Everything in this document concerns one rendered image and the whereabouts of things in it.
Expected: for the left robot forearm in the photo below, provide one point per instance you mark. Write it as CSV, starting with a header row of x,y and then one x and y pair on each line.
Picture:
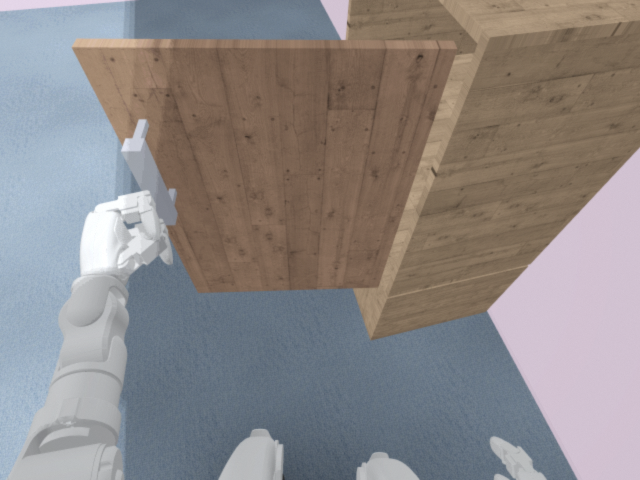
x,y
81,407

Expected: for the robot left hand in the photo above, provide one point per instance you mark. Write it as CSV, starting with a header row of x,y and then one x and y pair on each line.
x,y
105,237

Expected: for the cupboard door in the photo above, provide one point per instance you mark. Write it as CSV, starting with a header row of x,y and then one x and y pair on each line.
x,y
292,159

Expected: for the handle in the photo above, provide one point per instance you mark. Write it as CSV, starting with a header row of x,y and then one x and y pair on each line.
x,y
141,163

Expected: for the right robot shin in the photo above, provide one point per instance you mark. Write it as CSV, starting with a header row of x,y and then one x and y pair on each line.
x,y
379,455

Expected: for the right robot thigh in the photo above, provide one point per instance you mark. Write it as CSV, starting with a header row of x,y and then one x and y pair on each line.
x,y
385,469

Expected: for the robot left upper arm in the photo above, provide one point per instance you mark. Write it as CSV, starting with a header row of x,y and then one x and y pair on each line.
x,y
92,462

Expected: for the robot right hand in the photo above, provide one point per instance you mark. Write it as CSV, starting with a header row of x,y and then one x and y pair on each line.
x,y
518,463

